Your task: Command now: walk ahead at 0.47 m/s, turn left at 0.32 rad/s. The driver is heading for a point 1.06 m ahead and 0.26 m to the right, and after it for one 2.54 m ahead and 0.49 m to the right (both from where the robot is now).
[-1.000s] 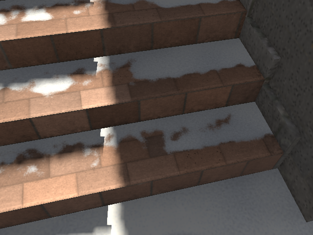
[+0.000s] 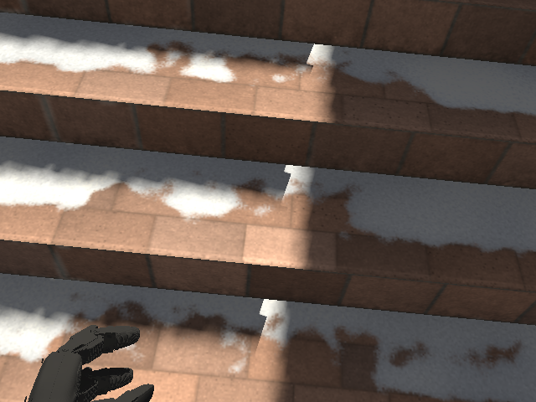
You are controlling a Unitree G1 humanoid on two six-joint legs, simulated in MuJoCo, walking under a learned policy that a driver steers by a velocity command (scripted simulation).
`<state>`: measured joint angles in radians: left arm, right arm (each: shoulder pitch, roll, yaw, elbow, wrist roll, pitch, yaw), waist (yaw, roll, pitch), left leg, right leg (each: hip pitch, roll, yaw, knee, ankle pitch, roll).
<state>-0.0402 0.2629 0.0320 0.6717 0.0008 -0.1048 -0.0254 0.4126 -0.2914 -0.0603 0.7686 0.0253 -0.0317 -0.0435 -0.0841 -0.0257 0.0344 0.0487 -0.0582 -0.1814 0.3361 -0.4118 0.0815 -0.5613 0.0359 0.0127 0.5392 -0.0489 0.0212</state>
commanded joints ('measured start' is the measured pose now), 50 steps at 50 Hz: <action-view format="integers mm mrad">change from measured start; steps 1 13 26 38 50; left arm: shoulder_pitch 120 365 455 290 -237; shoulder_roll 160 118 205 -13 -42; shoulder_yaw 58 29 74 -7 -76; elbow -35 151 164 54 -71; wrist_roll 10 24 -22 -15 -9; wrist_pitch -22 34 34 30 103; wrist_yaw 3 33 53 -91 -50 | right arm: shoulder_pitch -68 -302 -139 -167 223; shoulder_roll -148 30 59 80 81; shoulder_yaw -31 66 55 46 126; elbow -63 -248 -337 101 356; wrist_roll -7 -132 -42 -114 -189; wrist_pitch -6 -17 24 -53 -50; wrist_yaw -7 66 31 109 124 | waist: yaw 142 37 -84 146 47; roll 185 32 -171 60 102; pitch -143 51 -355 -79 -96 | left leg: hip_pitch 8 -967 -302 -413 -36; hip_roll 200 132 -6 322 318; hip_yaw -73 197 282 26 382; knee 253 1267 837 -1 -211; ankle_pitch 1156 162 -34 61 664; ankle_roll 27 -98 9 80 52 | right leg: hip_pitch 267 135 393 -687 -916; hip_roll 41 -136 -183 6 -62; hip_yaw -73 292 191 218 -137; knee -85 -352 -130 1435 1189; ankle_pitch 40 -240 1307 135 -41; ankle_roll -89 -290 -206 -260 -292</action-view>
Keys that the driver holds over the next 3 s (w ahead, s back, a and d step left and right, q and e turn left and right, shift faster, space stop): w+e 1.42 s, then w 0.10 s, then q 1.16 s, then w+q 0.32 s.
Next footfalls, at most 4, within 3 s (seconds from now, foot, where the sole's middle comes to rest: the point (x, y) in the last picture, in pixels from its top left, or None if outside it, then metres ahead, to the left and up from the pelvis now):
0.04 right None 0.19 -0.11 -0.77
0.52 left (187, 367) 0.49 0.12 -0.62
1.10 right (317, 224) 0.75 -0.17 -0.47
1.52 left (291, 82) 1.06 -0.13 -0.31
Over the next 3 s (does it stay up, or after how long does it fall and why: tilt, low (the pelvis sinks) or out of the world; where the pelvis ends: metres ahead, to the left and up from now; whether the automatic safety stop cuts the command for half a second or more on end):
stays up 1.05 -0.23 0.45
